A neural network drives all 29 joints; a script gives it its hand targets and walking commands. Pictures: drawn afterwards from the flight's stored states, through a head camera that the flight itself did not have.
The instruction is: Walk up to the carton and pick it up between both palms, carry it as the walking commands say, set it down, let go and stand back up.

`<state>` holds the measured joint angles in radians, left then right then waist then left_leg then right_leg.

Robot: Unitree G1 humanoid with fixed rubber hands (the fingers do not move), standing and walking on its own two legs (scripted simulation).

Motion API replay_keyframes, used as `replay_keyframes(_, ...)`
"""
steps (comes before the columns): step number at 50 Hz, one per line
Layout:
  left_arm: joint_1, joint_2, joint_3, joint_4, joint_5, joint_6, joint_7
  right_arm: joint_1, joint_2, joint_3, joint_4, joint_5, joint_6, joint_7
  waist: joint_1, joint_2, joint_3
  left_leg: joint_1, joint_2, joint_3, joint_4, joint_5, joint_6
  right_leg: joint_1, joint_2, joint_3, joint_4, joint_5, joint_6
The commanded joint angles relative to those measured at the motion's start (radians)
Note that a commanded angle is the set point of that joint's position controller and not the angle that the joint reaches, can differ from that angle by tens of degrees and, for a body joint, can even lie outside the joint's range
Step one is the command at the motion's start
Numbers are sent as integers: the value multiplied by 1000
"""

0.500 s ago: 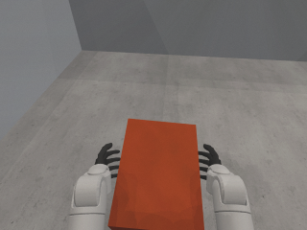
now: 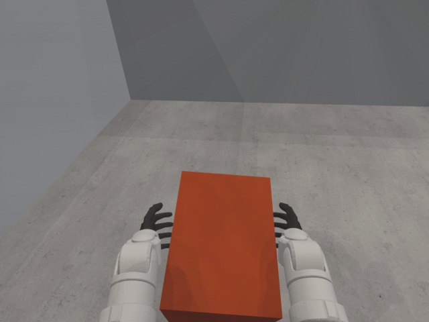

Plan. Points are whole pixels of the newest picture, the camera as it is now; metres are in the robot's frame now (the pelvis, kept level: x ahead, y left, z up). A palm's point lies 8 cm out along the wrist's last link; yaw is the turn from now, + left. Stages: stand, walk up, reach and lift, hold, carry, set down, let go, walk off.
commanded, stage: hold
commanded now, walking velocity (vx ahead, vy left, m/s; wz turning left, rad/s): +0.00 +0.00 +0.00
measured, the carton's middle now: (220, 249) +0.32 +0.01 -0.02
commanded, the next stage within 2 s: set down in 0.14 s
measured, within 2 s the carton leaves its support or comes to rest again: neither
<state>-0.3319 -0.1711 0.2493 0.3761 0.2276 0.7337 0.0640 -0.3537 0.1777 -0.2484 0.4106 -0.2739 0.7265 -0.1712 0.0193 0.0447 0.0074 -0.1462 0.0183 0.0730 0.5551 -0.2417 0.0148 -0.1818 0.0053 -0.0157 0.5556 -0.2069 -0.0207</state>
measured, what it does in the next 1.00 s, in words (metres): lowers itself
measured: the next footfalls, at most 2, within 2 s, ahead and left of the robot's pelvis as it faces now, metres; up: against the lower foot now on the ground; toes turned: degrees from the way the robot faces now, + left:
none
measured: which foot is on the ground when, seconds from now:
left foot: down 0.00-1.00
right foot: down 0.00-1.00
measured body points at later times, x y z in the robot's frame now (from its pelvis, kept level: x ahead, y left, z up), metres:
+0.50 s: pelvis +0.00 -0.02 -0.01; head -0.02 -0.04 +0.44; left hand +0.31 +0.15 -0.01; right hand +0.33 -0.14 -0.01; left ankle +0.05 +0.11 -0.73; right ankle +0.07 -0.11 -0.73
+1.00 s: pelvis -0.01 +0.00 -0.06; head +0.10 -0.02 +0.38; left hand +0.34 +0.15 -0.11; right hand +0.35 -0.13 -0.11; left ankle +0.05 +0.11 -0.73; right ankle +0.07 -0.11 -0.73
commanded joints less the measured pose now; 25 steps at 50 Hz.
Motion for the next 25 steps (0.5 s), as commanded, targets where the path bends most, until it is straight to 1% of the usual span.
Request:
replay_keyframes(1,-773,-1004,-515,-99,-259,-63,-286,-697,1019,535,-11,300,-59,449,41,-60,-289,-62,-54,-129,-168,-135,17,100,58,120,-133,-159,-7)
replay_keyframes(2,-776,-1003,-510,-99,-251,-60,-291,-704,1027,522,-8,308,-66,450,49,-26,-287,-66,-58,-124,-171,-123,15,99,54,123,-136,-152,-11)
replay_keyframes(4,-807,-991,-485,-71,-253,-62,-307,-740,1052,518,8,307,-68,441,61,-66,-305,-59,-70,-110,-144,-108,14,107,34,154,-168,-212,-5)
replay_keyframes(5,-801,-983,-478,-92,-250,-68,-315,-712,1059,507,23,301,-66,440,52,-75,-294,-41,-71,-107,-136,-73,15,89,27,159,-174,-192,-1)
replay_keyframes(6,-832,-997,-482,-68,-249,-66,-322,-738,1061,492,20,295,-72,438,46,-58,-288,-30,-73,-103,-137,-86,11,65,25,162,-179,-213,-6)
replay_keyframes(7,-819,-991,-477,-44,-246,-62,-331,-729,1061,479,29,289,-71,434,36,-58,-286,-43,-76,-102,-139,-88,12,88,22,163,-182,-203,0)
replay_keyframes(8,-837,-1009,-437,-15,-204,-76,-347,-665,1106,417,105,236,-76,430,-34,-67,-274,-4,-89,-139,-125,-63,22,88,5,170,-176,-199,-25)
replay_keyframes(10,-847,-983,-390,4,-172,-105,-359,-700,1123,393,133,230,-106,432,4,-79,-261,26,-91,-134,-107,-61,27,43,1,182,-184,-236,-26)
replay_keyframes(11,-877,-992,-389,18,-166,-120,-360,-710,1125,387,157,226,-121,434,4,-62,-281,12,-92,-134,-97,-67,24,60,-4,190,-179,-254,-30)
replay_keyframes(12,-848,-978,-354,49,-135,-128,-357,-704,1106,361,182,210,-133,440,15,-60,-254,-2,-84,-138,-98,-62,23,39,2,177,-168,-233,-31)
replay_keyframes(13,-827,-988,-330,93,-128,-133,-354,-721,1076,352,183,207,-151,442,24,-49,-233,-44,-85,-141,-106,-62,25,67,6,169,-151,-211,-36)
replay_keyframes(14,-819,-998,-331,96,-115,-150,-356,-722,1081,344,186,187,-160,441,1,-61,-251,-45,-79,-146,-107,-76,28,67,16,155,-129,-188,-31)
replay_keyframes(15,-829,-989,-319,105,-109,-163,-358,-746,1061,328,183,183,-181,440,0,-38,-247,-61,-79,-142,-101,-74,26,59,14,155,-124,-177,-33)
replay_keyframes(16,-845,-975,-316,106,-104,-181,-359,-736,1058,314,199,168,-189,439,-15,-53,-246,-89,-75,-145,-91,-74,28,52,14,155,-111,-163,-30)
replay_keyframes(17,-865,-955,-292,117,-92,-194,-357,-740,1059,310,225,162,-201,435,8,-63,-247,-115,-79,-139,-75,-80,27,64,11,161,-106,-178,-29)
replay_keyframes(18,-876,-947,-288,113,-87,-207,-353,-729,1076,306,240,160,-208,430,4,-80,-253,-118,-79,-138,-63,-81,30,65,8,172,-109,-190,-26)
replay_keyframes(19,-885,-941,-292,110,-77,-223,-352,-744,1082,319,223,160,-226,426,16,-67,-283,-130,-79,-141,-48,-66,31,77,5,182,-98,-176,-25)
replay_keyframes(20,-870,-948,-308,117,-87,-233,-351,-736,1073,328,216,165,-236,423,-3,-47,-302,-127,-79,-142,-45,-56,29,71,5,184,-88,-139,-28)
replay_keyframes(21,-862,-947,-311,123,-82,-247,-350,-764,1071,343,193,164,-255,415,5,-50,-318,-150,-86,-138,-23,-43,30,81,1,193,-80,-130,-25)
replay_keyframes(22,-890,-934,-315,112,-69,-260,-352,-737,1096,347,212,157,-259,408,-4,-59,-350,-168,-83,-139,-9,-53,33,99,-1,200,-71,-124,-23)
replay_keyframes(23,-879,-922,-326,121,-77,-268,-351,-737,1077,359,191,167,-270,400,-7,-59,-334,-160,-86,-141,-8,-44,36,60,9,187,-63,-99,-20)
replay_keyframes(24,-838,-933,-328,134,-76,-278,-350,-744,1081,388,165,172,-286,395,3,-71,-369,-159,-96,-141,9,-15,37,72,6,196,-56,-59,-18)
replay_keyframes(25,-876,-930,-344,116,-81,-292,-348,-725,1090,386,196,171,-292,386,-12,-50,-402,-189,-95,-141,21,-23,37,86,1,203,-41,-42,-21)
